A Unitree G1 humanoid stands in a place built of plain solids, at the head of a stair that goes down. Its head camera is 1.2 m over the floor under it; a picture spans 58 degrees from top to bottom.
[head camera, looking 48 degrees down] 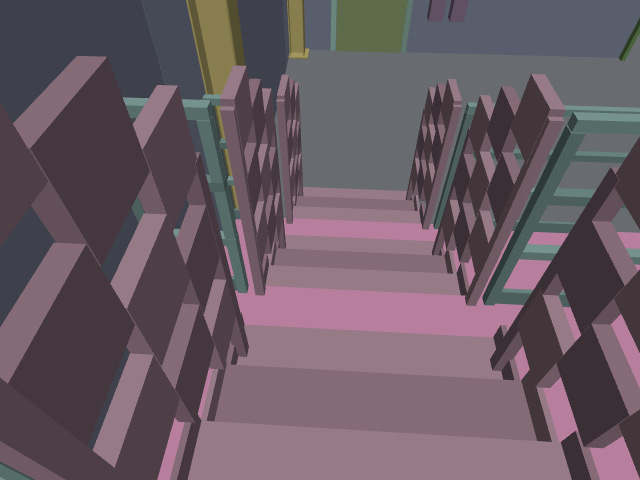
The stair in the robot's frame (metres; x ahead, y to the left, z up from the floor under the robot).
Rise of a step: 0.15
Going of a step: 0.26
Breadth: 1.12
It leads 3 degrees to the right of straight ahead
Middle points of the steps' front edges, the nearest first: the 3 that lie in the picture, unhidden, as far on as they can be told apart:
0.44 -0.18 -0.15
0.70 -0.19 -0.30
0.96 -0.21 -0.46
